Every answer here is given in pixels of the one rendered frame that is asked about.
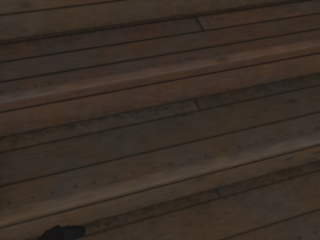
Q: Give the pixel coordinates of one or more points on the robot left hand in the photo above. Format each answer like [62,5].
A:
[63,233]

